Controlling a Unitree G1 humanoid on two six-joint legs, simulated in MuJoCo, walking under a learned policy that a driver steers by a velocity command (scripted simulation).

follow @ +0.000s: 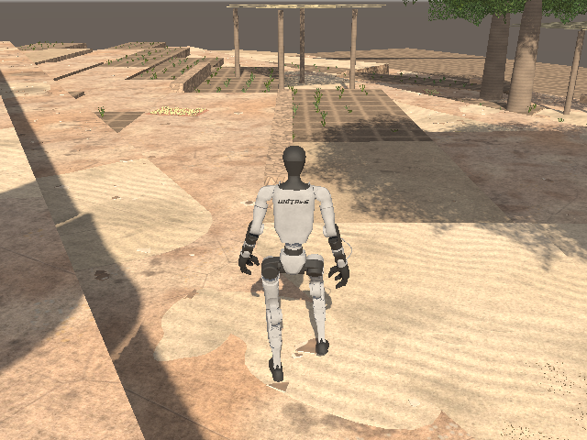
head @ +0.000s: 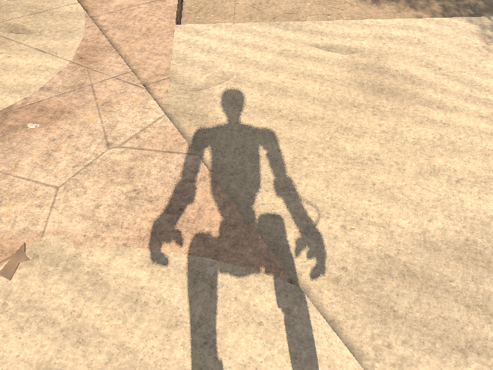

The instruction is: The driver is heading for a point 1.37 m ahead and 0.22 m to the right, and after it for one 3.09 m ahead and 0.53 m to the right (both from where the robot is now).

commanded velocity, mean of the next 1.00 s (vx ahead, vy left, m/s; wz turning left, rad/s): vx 0.50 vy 0.00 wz -0.35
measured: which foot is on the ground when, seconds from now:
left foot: down 0.00-0.28, up 0.30-0.74, down 0.76-1.00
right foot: up 0.00-0.26, down 0.28-0.80, up 0.82-1.00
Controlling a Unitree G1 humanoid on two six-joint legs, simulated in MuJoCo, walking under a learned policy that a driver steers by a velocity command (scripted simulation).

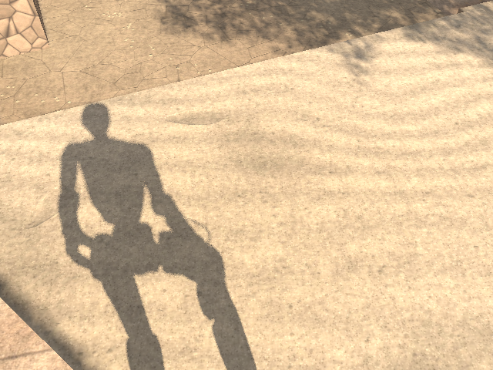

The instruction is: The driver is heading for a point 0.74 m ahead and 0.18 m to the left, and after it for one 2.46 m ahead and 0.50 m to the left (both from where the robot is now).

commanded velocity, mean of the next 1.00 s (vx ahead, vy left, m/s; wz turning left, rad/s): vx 0.48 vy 0.00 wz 0.33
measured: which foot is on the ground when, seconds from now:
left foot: down 0.00-0.40, up 0.42-0.84, down 0.86-1.00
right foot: up 0.00-0.36, down 0.38-0.88, up 0.90-1.00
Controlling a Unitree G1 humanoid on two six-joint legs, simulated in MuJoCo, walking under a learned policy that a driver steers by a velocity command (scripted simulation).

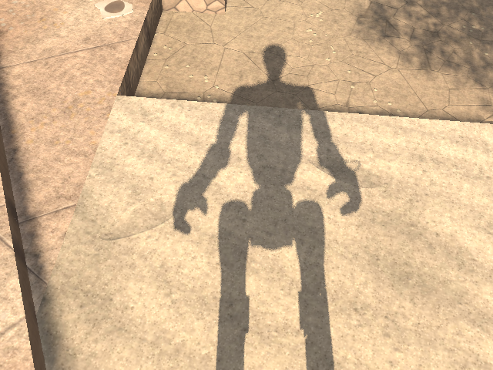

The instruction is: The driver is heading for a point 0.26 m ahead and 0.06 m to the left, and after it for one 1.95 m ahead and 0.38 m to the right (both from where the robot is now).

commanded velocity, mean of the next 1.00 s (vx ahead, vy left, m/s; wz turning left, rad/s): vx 0.30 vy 0.00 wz -0.14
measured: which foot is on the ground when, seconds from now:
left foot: down 0.00-0.38, up 0.40-0.66, down 0.68-1.00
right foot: up 0.00-0.32, down 0.34-0.68, up 0.70-1.00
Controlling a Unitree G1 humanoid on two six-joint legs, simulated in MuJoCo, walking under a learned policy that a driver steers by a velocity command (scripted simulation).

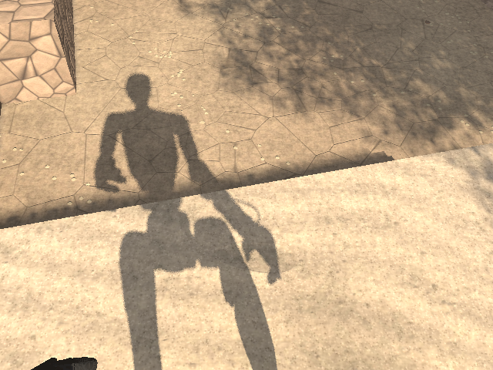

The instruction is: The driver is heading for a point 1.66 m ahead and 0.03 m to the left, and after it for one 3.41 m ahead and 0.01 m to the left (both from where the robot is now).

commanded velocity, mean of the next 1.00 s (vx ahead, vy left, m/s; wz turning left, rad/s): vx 0.49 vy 0.00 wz -0.20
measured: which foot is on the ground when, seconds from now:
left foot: down 0.00-0.14, up 0.16-0.64, down 0.66-1.00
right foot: up 0.00-0.10, down 0.12-0.68, up 0.70-1.00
